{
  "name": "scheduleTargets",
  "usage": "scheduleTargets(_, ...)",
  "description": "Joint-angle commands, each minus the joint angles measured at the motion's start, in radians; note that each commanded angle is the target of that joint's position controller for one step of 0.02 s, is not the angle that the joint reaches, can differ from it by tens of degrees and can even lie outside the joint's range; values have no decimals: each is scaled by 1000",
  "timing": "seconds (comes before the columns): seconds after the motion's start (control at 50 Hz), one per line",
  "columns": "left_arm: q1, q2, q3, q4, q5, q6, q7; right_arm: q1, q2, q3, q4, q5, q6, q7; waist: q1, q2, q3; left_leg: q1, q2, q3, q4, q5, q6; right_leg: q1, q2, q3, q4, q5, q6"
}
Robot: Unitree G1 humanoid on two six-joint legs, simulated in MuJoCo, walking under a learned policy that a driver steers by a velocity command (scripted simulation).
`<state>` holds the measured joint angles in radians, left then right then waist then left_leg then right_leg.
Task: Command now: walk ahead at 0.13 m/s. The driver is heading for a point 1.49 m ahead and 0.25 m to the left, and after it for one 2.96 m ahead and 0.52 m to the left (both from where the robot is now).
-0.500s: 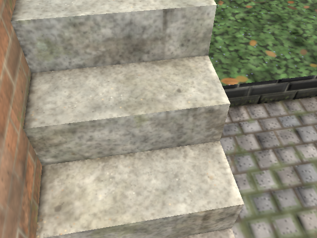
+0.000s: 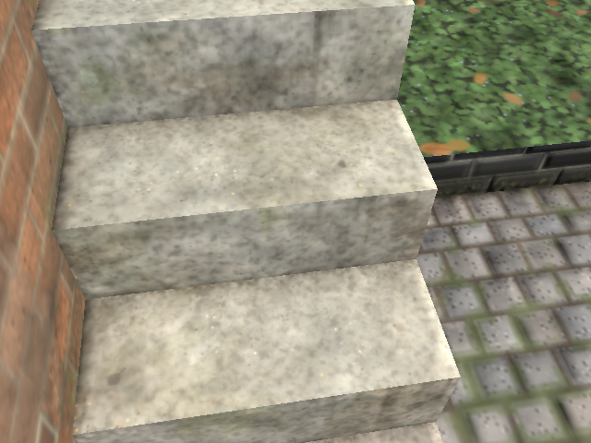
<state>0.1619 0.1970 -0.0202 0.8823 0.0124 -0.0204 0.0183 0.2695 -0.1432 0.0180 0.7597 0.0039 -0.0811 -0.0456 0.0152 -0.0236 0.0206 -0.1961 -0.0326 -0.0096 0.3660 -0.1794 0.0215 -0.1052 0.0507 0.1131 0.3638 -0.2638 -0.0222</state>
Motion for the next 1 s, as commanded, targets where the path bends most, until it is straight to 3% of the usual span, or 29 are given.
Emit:
scheduleTargets(0.02, 2, 72, 22, -44, -1, -7, 2, 31, -68, -24, -59, 0, -9, -4, 0, 26, -55, 104, 146, -110, -9, 262, 24, -72, -130, 73, -36, 211, -6)
scheduleTargets(0.1, 18, 61, 27, -35, 1, 0, 5, 47, -58, -28, -57, -2, -8, -7, 0, 28, -53, 89, 139, -109, -19, 191, 23, -72, -125, 73, -43, 169, -9)
scheduleTargets(0.14, 9, 60, 26, -41, 0, 5, 13, 34, -49, -27, -65, -16, -7, -6, -7, 38, -35, 60, 118, -106, -64, 64, 21, -60, -123, 76, -60, 184, -19)
scheduleTargets(0.24, 15, 49, 28, -56, 0, -2, 19, 28, -48, -32, -74, -14, -12, -7, -6, 25, -18, 52, 113, -115, -100, -5, 25, -64, -117, 66, -76, 178, -28)
scheduleTargets(0.44, -6, 29, 43, -112, -4, -20, 20, 5, -28, -46, -106, -6, -20, -10, -9, 16, -45, 83, 109, -110, -107, 71, 30, -43, -126, 61, -79, 279, -24)
scheduleTargets(0.46, -17, 25, 45, -120, 1, -23, 16, 15, -30, -51, -104, 3, -19, -11, -6, -7, -46, 87, 114, -105, -90, 92, 26, -50, -126, 59, -73, 288, -17)
scheduleTargets(0.68, -58, 6, 66, -195, -6, -29, 15, -29, -9, -68, -176, -2, -18, -15, 2, 23, -96, 96, 113, -98, -62, 230, 31, -25, -127, 50, -32, 410, 1)
scheduleTargets(0.74, -35, 1, 73, -192, 1, -24, 10, 4, -1, -72, -168, 4, -17, -12, 2, 16, -116, 112, 118, -87, -38, 265, 27, -24, -127, 48, -27, 361, 9)
scheduleTargets(0.78, -39, -2, 76, -193, 4, -19, 6, 0, -2, -75, -168, 2, -15, -10, 3, 21, -94, 102, 120, -88, -33, 259, 24, -41, -124, 47, -29, 313, 10)
scheduleTargets(1.0, -10, -16, 87, -173, 2, -9, -1, 12, 7, -86, -153, -1, -7, -5, 1, 20, -76, 105, 134, -99, -1, 281, 23, -90, -127, 47, -19, 206, 10)
